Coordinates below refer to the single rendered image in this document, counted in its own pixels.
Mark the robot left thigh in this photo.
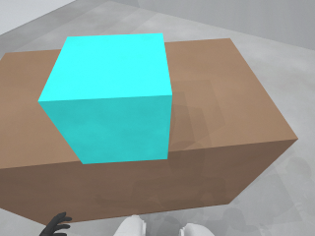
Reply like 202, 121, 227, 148
113, 216, 147, 236

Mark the robot thigh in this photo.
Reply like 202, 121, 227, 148
178, 224, 215, 236
113, 216, 147, 236

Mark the carton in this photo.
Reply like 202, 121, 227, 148
38, 32, 172, 164

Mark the robot left hand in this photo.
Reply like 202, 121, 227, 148
39, 211, 72, 236

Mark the robot right thigh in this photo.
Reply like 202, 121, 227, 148
178, 224, 215, 236

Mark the pedestal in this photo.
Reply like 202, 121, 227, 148
0, 38, 298, 226

